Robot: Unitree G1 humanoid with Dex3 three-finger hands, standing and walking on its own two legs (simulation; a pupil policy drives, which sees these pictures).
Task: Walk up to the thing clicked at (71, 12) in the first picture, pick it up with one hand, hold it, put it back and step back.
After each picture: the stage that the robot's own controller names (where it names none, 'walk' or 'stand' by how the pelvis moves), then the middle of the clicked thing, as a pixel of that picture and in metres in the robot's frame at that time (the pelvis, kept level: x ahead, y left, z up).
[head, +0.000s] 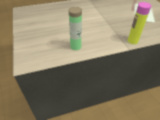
stand; (75, 30) +0.77 +0.06 -0.03
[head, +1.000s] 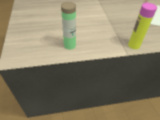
rise first; (69, 27) +0.72 +0.11 +0.00
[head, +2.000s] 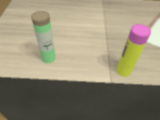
rise first; (45, 40) +0.58 +0.20 +0.01
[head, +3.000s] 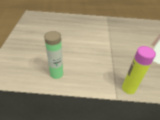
stand; (54, 57) +0.56 +0.16 -0.03
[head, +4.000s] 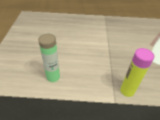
stand; (50, 60) +0.53 +0.17 -0.03
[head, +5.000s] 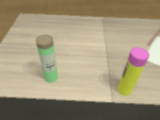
stand; (48, 61) +0.54 +0.18 -0.03
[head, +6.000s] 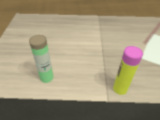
stand; (42, 61) +0.53 +0.21 -0.03
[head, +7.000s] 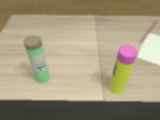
stand; (38, 61) +0.53 +0.23 -0.03
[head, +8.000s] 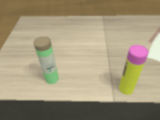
rise first; (47, 62) +0.52 +0.21 -0.03
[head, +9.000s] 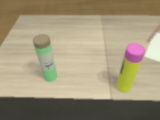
go down; (46, 60) +0.54 +0.22 -0.03
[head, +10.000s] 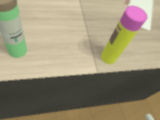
go down; (11, 28) +0.53 +0.21 +0.04
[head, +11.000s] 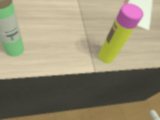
go down; (7, 27) +0.54 +0.21 +0.04
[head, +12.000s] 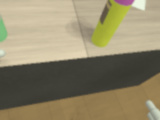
close in; out of the picture +0.56 +0.22 +0.08
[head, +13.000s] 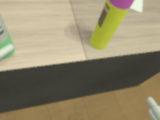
lift; out of the picture +0.50 +0.20 +0.08
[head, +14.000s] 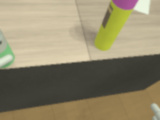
lift; out of the picture +0.47 +0.22 +0.08
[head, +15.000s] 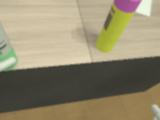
lift; out of the picture +0.46 +0.21 +0.07
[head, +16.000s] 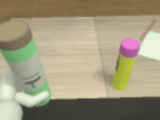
lift; (29, 70) +0.30 +0.15 +0.20
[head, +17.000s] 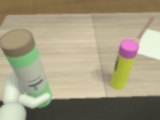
hold; (31, 74) +0.32 +0.16 +0.15
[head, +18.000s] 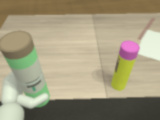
hold; (30, 75) +0.32 +0.16 +0.15
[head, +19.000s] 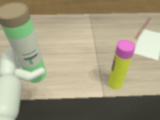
crouch; (26, 49) +0.38 +0.17 +0.19
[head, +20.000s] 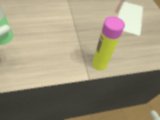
lower; out of the picture +0.52 +0.22 +0.20
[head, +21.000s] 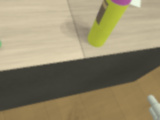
lower; out of the picture +0.52 +0.22 +0.08
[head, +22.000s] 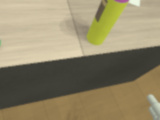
lower; out of the picture +0.52 +0.22 +0.08
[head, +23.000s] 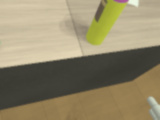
lower; out of the picture +0.52 +0.22 +0.08
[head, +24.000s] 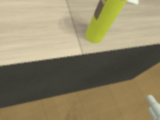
lower; out of the picture +0.53 +0.22 +0.09
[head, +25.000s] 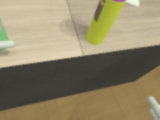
open; out of the picture +0.53 +0.19 +0.08
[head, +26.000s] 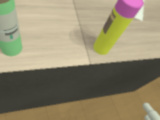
sink last; (5, 24) +0.52 +0.18 +0.06
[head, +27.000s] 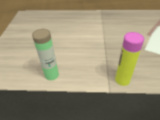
stand; (47, 57) +0.52 +0.20 +0.02
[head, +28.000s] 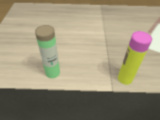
stand; (49, 54) +0.51 +0.17 +0.01
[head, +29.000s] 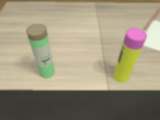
stand; (42, 54) +0.51 +0.19 +0.02
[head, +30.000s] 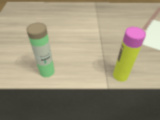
stand; (42, 53) +0.51 +0.19 +0.03
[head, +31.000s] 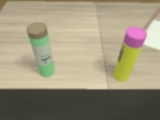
stand; (42, 53) +0.51 +0.19 +0.03
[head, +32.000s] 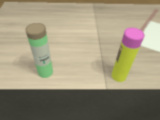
stand; (41, 53) +0.51 +0.18 +0.03
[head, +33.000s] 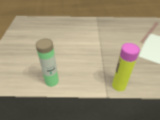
stand; (48, 64) +0.52 +0.18 -0.03
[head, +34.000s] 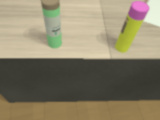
walk; (52, 24) +0.64 +0.14 -0.01
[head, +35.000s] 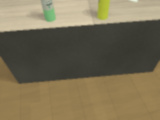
walk; (46, 1) +0.93 +0.26 +0.00
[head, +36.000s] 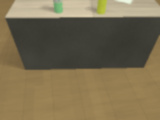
stand; out of the picture +1.19 +0.23 -0.01
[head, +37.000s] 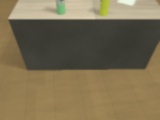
stand; out of the picture +1.19 +0.20 -0.03
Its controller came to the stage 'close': yes
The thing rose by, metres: 0.22
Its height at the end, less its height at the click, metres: +0.00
